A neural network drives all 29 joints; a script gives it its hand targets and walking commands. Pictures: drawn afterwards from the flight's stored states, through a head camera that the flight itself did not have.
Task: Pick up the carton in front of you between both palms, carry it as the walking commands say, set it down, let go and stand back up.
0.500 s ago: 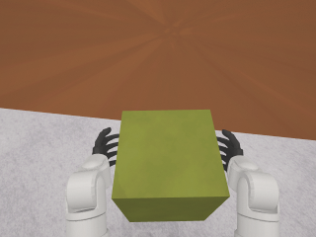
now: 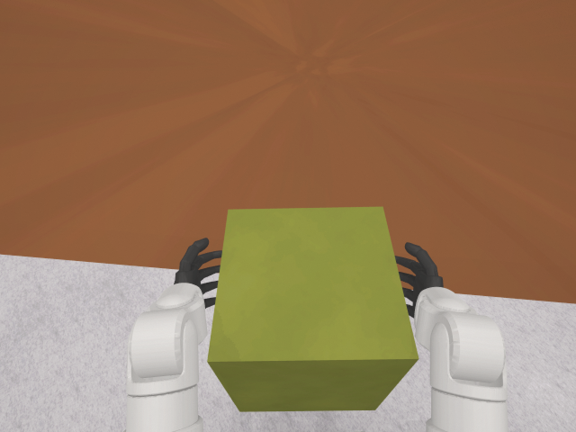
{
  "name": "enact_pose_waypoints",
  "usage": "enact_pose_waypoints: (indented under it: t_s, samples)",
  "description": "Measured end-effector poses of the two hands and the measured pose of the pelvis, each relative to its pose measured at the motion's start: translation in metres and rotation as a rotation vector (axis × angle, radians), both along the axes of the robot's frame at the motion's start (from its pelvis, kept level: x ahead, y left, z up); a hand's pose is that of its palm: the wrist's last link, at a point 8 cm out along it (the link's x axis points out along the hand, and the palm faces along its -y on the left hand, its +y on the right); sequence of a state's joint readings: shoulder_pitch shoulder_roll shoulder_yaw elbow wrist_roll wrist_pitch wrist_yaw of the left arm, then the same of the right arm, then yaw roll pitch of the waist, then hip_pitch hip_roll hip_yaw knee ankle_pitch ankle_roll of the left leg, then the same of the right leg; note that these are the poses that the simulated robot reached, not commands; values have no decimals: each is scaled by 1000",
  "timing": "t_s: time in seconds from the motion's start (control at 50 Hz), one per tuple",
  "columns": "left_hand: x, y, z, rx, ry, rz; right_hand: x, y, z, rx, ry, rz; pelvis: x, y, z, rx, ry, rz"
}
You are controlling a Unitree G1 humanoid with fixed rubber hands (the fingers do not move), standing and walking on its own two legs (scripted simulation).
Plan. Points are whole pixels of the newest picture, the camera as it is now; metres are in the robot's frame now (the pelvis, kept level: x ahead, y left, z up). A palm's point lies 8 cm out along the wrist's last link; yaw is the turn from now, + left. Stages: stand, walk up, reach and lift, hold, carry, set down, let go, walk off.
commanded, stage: carry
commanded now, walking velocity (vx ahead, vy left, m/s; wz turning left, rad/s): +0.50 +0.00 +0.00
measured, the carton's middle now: (306, 316) +0.28 +0.00 +0.00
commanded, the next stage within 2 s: none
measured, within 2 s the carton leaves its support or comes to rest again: neither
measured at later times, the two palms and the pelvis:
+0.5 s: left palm (210, 122) +0.63 +0.17 +0.10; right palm (369, 124) +0.61 -0.13 +0.10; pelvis +0.35 +0.03 +0.00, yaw -3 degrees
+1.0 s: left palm (237, 6) +1.03 +0.15 +0.17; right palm (356, 9) +1.03 -0.15 +0.16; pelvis +0.66 +0.00 +0.00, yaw -1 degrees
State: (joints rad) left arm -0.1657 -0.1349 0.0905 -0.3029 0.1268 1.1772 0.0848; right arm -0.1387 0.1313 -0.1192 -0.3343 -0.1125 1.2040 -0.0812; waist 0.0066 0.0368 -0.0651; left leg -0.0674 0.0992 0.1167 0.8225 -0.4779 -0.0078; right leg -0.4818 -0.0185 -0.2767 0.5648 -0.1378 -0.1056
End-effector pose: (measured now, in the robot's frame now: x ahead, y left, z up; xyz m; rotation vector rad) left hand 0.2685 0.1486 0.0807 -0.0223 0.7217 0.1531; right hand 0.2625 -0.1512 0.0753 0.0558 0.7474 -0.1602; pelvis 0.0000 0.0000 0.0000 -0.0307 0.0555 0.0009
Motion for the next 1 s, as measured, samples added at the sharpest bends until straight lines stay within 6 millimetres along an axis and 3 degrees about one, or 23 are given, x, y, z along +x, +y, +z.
enact_pose_waypoints:
  t_s: [0.08,0.2,0.34,0.48,0.56,0.7,0.78,0.86,0.94,1.0]
  samples:
    - [35,1,-2,-4,70,47,49,1,-1,-10,69,52,44,-10,17,27,10,21]
    - [106,1,20,7,30,61,123,1,17,-6,29,72,120,-12,34,60,23,12]
    - [217,2,40,2,-69,7,217,3,36,-11,-70,14,223,3,27,53,13,-4]
    - [342,21,19,-51,-93,-21,332,22,28,-41,-94,-32,337,30,-3,56,-12,-43]
    - [399,26,26,-63,-50,-33,381,26,34,-22,-52,-69,379,41,12,36,3,-66]
    - [499,26,73,-97,-161,-33,477,27,82,-4,-165,-103,460,44,32,8,24,-57]
    - [561,24,94,-69,-210,-27,546,25,102,-17,-211,-68,513,37,31,9,21,-43]
    - [635,17,105,-13,-205,-36,626,17,109,-48,-204,-17,571,25,21,24,13,-29]
    - [714,6,104,47,-173,-31,713,6,99,-56,-173,42,633,9,-1,31,-1,-8]
    - [762,3,92,76,-83,-12,770,2,83,-43,-86,82,665,-1,-2,28,5,-11]
